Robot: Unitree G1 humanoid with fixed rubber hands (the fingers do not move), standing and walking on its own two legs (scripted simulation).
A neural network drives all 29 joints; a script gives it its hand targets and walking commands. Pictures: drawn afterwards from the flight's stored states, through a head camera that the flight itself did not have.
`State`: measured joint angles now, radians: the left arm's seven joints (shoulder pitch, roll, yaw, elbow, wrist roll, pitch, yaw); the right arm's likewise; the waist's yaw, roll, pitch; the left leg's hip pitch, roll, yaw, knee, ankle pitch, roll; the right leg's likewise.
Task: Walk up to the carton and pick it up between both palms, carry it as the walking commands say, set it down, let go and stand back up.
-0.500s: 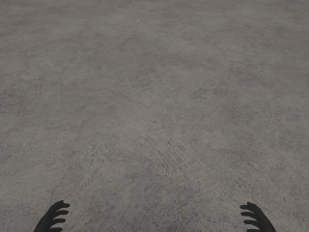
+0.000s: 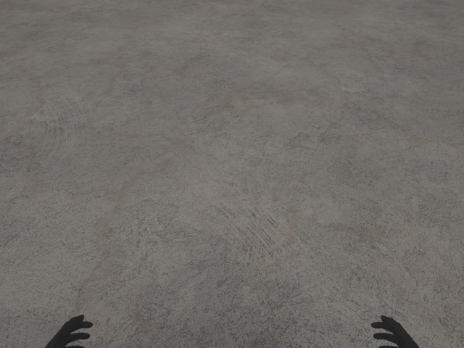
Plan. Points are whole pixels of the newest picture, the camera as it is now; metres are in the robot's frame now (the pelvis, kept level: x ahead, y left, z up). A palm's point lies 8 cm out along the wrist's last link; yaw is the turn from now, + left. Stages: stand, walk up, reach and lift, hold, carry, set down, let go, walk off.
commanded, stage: stand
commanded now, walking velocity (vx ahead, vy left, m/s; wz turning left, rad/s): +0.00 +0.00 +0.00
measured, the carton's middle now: out of the picture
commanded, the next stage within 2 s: walk up in 0.62 s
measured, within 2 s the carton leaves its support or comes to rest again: neither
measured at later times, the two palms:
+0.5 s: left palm out of the picture +0.12 +0.31 -0.08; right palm out of the picture +0.12 -0.30 -0.08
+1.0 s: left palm out of the picture +0.11 +0.25 -0.09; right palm out of the picture +0.05 -0.32 -0.11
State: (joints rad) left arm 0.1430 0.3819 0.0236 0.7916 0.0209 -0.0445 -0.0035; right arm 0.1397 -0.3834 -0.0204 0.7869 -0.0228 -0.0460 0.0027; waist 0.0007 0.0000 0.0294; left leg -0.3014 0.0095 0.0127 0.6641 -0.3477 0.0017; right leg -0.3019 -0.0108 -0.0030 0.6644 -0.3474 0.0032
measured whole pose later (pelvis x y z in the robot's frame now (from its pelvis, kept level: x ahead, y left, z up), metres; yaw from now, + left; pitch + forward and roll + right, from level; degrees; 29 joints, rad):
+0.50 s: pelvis +0.00 +0.00 +0.02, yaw +0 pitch -2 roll +0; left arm 0.09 0.39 0.00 0.97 0.01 -0.03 -0.01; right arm 0.09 -0.39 0.00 0.97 -0.01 -0.03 0.01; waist 0.00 0.00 0.04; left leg -0.17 0.01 0.01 0.44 -0.23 0.00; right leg -0.17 -0.01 -0.01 0.44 -0.23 0.01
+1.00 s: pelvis -0.01 -0.03 +0.01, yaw -8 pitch -1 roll +0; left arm 0.15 0.31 0.05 0.92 0.01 0.05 -0.05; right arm 0.15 -0.34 -0.04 0.87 -0.06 0.04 -0.03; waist 0.02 0.04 0.08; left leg -0.23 0.11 0.12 0.54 -0.28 -0.05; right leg -0.35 -0.04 -0.08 0.71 -0.42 0.03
